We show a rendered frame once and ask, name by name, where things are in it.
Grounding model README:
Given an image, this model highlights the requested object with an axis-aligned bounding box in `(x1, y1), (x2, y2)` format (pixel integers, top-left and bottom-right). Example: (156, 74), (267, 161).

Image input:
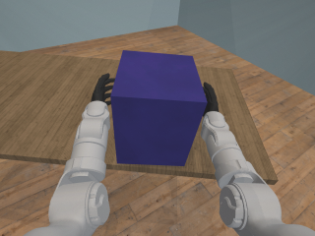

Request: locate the right robot upper arm
(219, 182), (315, 236)

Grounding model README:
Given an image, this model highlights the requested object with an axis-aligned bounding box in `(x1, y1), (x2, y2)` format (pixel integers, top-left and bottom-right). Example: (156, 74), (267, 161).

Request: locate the robot left hand
(91, 73), (115, 106)

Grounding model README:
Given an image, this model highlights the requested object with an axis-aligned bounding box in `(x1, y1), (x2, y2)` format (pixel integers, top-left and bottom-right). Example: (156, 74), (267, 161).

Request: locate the table
(0, 50), (279, 185)

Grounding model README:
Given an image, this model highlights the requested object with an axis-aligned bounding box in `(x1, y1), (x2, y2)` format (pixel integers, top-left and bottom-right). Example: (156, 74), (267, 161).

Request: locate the carton
(110, 50), (208, 166)

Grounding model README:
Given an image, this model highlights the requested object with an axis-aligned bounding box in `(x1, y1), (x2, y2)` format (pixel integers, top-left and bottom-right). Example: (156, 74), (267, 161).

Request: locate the right robot forearm
(200, 111), (282, 218)

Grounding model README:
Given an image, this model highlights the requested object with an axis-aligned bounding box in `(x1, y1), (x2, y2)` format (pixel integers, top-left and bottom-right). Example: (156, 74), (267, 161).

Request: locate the robot right hand
(203, 82), (219, 117)

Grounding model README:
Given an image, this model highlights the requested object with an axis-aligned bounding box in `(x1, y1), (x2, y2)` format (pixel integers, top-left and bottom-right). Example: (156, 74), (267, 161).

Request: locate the left robot upper arm
(23, 181), (110, 236)

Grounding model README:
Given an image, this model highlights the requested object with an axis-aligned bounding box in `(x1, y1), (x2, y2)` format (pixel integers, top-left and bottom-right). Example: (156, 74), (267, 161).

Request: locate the left robot forearm
(48, 100), (110, 221)

